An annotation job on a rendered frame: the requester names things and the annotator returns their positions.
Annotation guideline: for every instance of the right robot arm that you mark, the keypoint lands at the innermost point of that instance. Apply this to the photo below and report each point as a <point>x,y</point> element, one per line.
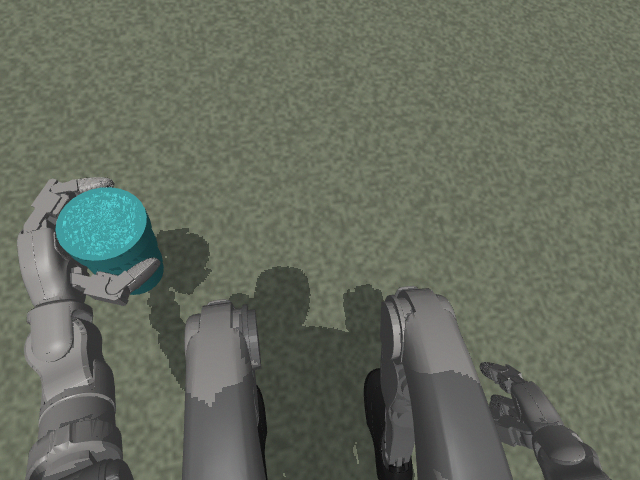
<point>562,455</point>

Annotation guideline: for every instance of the left robot hand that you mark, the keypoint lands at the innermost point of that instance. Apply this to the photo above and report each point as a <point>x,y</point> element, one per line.
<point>49,273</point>

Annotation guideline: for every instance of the right robot foot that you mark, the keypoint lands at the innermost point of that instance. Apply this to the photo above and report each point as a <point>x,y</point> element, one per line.
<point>375,418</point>

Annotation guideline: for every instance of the right robot hand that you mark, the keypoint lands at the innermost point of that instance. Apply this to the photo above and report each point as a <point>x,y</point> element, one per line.
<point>517,419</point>

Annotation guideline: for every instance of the cup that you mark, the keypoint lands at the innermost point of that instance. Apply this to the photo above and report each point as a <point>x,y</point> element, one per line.
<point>108,230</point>

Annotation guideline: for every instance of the left robot arm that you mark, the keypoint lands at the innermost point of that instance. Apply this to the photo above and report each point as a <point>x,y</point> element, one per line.
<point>78,438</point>

